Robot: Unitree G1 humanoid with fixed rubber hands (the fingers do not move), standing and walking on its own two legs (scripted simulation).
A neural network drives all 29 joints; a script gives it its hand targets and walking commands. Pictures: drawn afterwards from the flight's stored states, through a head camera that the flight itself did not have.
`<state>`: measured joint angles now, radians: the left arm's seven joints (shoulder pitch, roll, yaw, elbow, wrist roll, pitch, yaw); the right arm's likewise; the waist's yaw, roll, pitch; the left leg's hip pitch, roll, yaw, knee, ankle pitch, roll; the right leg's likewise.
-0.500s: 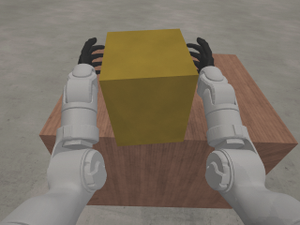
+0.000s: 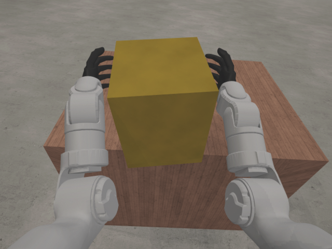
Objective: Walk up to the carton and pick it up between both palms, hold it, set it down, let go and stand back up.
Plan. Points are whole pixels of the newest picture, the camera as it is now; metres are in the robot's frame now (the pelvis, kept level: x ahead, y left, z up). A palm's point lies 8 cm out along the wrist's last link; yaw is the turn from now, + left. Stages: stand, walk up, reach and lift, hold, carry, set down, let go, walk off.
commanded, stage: reach and lift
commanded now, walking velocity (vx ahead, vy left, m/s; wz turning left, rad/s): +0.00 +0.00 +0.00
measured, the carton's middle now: (161, 104) +0.43 +0.01 +0.14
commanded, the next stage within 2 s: hold in 0.54 s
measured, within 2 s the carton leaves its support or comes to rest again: neither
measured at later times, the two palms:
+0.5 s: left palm (96, 79) +0.39 +0.15 +0.24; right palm (234, 83) +0.39 -0.14 +0.24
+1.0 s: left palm (102, 75) +0.41 +0.14 +0.24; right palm (238, 77) +0.40 -0.15 +0.25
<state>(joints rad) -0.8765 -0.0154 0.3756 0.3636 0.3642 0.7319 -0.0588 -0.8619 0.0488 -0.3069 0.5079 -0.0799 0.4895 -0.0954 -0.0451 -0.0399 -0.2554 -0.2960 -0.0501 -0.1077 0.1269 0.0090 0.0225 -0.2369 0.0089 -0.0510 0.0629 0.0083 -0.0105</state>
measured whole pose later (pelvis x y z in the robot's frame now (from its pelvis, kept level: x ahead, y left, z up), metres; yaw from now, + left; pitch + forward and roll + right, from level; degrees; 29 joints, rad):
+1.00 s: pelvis -0.01 +0.00 +0.00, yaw +0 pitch +9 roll -1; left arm -1.05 0.03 0.41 0.77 0.33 0.55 0.00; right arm -0.99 -0.02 -0.40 0.72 -0.15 0.41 -0.07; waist -0.04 -0.02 -0.28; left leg -0.37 -0.04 -0.11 0.29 -0.06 0.02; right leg -0.30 0.02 -0.06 0.19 -0.04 -0.02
